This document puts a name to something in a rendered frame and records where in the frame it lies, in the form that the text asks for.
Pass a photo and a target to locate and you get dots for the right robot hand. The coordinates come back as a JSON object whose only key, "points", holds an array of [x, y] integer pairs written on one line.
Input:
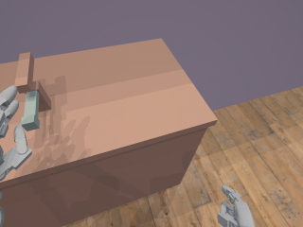
{"points": [[238, 215]]}

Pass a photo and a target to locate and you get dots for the tap lever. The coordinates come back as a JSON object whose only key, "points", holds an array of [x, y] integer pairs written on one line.
{"points": [[30, 119]]}

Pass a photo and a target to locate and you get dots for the left robot hand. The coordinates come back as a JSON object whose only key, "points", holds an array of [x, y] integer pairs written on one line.
{"points": [[16, 156]]}

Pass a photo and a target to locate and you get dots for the counter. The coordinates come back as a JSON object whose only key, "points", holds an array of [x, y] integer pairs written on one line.
{"points": [[117, 124]]}

